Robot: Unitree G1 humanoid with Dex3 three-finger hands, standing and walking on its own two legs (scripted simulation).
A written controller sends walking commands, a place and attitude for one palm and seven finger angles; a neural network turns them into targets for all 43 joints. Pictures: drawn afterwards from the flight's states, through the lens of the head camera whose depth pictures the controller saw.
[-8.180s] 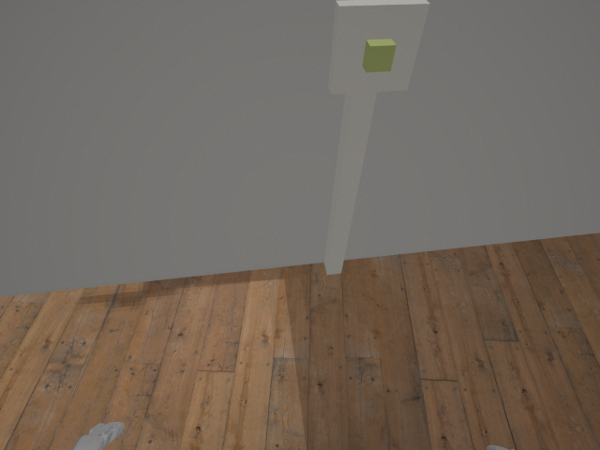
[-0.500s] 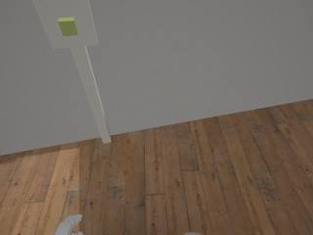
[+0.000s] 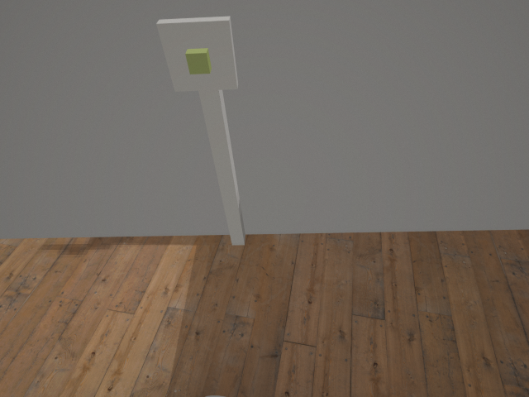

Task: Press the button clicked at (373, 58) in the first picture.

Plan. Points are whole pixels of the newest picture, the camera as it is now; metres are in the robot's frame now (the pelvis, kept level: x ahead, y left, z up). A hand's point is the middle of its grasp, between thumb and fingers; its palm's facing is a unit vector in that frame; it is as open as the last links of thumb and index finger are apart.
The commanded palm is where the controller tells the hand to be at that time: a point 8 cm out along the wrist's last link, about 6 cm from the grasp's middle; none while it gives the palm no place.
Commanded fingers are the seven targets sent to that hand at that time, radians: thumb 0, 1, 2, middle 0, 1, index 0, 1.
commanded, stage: take the last steps up to it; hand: left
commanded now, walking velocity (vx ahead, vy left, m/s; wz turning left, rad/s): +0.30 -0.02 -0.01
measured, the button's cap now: (199, 60) +0.86 +0.24 +0.12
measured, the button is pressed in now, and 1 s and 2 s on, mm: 0 0 0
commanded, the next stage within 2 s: come to a stop and stand still in 1.04 s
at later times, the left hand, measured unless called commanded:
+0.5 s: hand out of the picture +0.11 +0.25 -0.19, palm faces +0.03 -0.99 -0.15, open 7.4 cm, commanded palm none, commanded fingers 0.00 0.90 0.90 -0.20 -0.30 -0.20 -0.30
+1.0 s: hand (204, 302) +0.34 +0.17 -0.17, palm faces -0.02 -0.98 -0.22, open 7.1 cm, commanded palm none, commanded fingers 0.00 0.90 0.90 -0.20 -0.30 -0.20 -0.30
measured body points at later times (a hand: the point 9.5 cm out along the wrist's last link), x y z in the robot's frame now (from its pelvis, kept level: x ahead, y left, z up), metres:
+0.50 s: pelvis +0.11 +0.07 +0.00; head +0.10 +0.10 +0.45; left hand +0.11 +0.30 -0.17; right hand +0.10 -0.17 -0.14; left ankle +0.03 +0.15 -0.75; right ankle +0.15 -0.08 -0.66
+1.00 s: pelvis +0.28 -0.01 -0.01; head +0.28 -0.02 +0.44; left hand +0.34 +0.22 -0.16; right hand +0.26 -0.24 -0.17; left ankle +0.31 +0.13 -0.68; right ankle +0.30 -0.09 -0.75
